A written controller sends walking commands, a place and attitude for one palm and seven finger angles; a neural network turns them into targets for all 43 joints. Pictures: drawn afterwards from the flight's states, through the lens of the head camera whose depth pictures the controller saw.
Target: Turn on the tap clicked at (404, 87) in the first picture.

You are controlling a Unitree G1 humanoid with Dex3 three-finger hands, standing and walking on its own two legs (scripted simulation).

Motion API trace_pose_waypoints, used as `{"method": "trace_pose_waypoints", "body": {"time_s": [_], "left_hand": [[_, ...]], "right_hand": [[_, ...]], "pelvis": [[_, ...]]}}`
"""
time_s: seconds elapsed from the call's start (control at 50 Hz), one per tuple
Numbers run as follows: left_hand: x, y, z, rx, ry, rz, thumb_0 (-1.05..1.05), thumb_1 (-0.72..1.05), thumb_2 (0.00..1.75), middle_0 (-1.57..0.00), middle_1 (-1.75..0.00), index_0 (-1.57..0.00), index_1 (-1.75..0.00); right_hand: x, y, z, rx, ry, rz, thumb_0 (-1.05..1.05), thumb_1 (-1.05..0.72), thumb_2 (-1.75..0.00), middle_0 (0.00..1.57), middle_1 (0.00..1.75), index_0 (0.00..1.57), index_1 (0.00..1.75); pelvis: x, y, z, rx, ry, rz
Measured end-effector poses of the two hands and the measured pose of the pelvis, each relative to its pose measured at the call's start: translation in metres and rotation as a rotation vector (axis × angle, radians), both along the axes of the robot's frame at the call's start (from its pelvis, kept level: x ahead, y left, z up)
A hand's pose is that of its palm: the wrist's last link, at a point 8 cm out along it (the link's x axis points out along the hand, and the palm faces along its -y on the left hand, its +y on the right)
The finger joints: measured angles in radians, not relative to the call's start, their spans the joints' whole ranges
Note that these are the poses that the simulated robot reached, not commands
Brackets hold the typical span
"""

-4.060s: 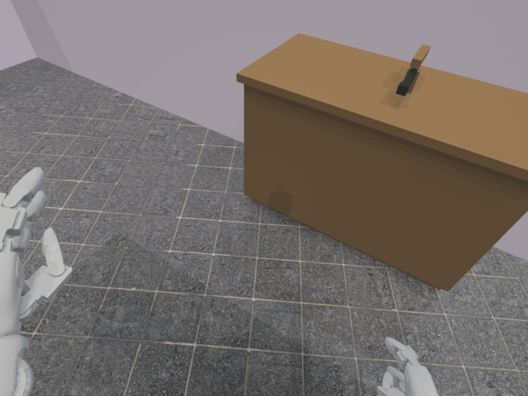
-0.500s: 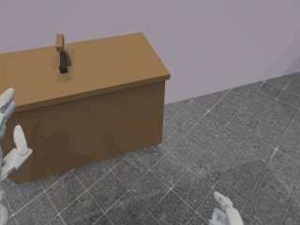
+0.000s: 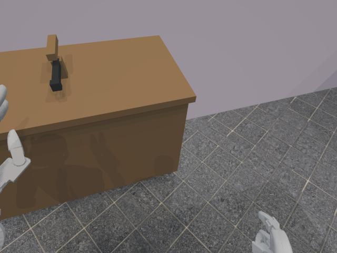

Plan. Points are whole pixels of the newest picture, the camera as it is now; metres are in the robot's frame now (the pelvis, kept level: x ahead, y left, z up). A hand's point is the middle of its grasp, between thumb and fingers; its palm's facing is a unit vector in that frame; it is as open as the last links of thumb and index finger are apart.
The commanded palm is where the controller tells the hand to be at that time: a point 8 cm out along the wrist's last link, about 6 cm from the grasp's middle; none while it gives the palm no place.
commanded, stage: take the last steps up to it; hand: left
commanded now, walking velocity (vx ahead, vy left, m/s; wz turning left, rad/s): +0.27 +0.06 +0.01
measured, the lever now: (56, 85) +0.58 +0.40 +0.04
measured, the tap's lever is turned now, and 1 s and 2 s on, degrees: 0 0 0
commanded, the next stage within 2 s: come to a stop and stand still in 0.48 s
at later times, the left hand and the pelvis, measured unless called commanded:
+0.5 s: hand (74, 115) +0.33 +0.21 +0.18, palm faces +0.40 -0.80 -0.45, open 7.5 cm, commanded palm +0.26 +0.26 +0.19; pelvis +0.11 -0.03 +0.01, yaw +2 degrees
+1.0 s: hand (82, 104) +0.36 +0.20 +0.18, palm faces +0.36 -0.83 -0.42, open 7.5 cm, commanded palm +0.31 +0.26 +0.19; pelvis +0.15 -0.02 +0.01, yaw +0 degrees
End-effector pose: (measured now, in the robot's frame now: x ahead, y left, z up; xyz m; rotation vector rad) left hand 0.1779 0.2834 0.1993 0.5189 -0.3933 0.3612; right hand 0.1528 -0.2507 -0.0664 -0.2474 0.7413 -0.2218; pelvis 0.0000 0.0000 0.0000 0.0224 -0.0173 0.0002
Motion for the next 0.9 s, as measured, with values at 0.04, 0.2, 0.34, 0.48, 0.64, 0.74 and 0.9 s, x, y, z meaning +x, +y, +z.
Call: {"method": "trace_pose_waypoints", "body": {"time_s": [0.04,0.2,0.34,0.48,0.64,0.74,0.9], "left_hand": [[0.015,0.005,-0.002,-0.018,0.017,0.01,0.02,0.88,0.89,-0.21,-0.31,-0.21,-0.3],[0.048,-0.019,0.011,0.018,0.071,-0.03,0.02,0.89,0.89,-0.2,-0.31,-0.21,-0.3],[0.076,-0.027,0.004,0.065,0.09,0.056,0.02,0.88,0.89,-0.21,-0.31,-0.21,-0.3],[0.106,-0.033,-0.006,-0.017,0.135,0.048,0.02,0.88,0.89,-0.21,-0.31,-0.21,-0.3],[0.128,-0.024,0.013,0.034,0.008,-0.041,0.02,0.88,0.89,-0.21,-0.31,-0.22,-0.3],[0.146,0.002,0.009,0.011,-0.014,0.011,0.02,0.88,0.89,-0.21,-0.31,-0.21,-0.3],[0.149,-0.025,-0.005,-0.05,0.103,0.015,0.02,0.89,0.89,-0.2,-0.31,-0.21,-0.3]], "right_hand": [[0.011,0.015,0.001,0.037,-0.01,0.012,0.01,-0.91,-0.9,0.2,0.3,0.2,0.3],[0.043,0.048,-0.011,0.163,0.004,0.071,0.01,-0.91,-0.9,0.2,0.3,0.2,0.3],[0.077,0.023,-0.045,0.17,0.081,0.096,0.01,-0.91,-0.9,0.21,0.3,0.2,0.3],[0.106,-0.014,-0.02,0.074,0.095,0.068,0.01,-0.91,-0.9,0.2,0.3,0.2,0.3],[0.143,-0.019,0.004,-0.037,0.01,0.034,0.01,-0.91,-0.9,0.2,0.3,0.2,0.3],[0.161,0.01,0.005,0.026,-0.022,0.036,0.01,-0.91,-0.9,0.2,0.3,0.19,0.3],[0.165,0.046,-0.007,0.164,-0.035,0.151,0.01,-0.91,-0.9,0.2,0.3,0.2,0.3]], "pelvis": [[0.009,0.001,0.003,-0.011,0.007,0.006],[0.049,-0.005,0.01,-0.019,0.019,-0.002],[0.083,-0.024,-0.004,-0.018,-0.005,0.026],[0.107,-0.026,0.011,0.011,0.006,0.026],[0.14,-0.007,0.003,-0.02,-0.01,0.016],[0.152,-0.003,0.004,-0.003,-0.015,0.007],[0.15,-0.017,0.007,-0.029,-0.021,0.011]]}}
